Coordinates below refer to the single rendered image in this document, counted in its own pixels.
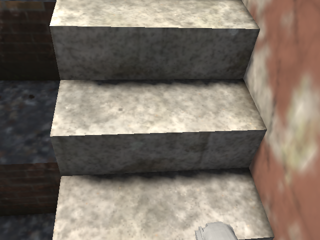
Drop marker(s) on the robot right thigh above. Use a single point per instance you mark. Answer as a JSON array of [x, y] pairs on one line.
[[215, 231]]

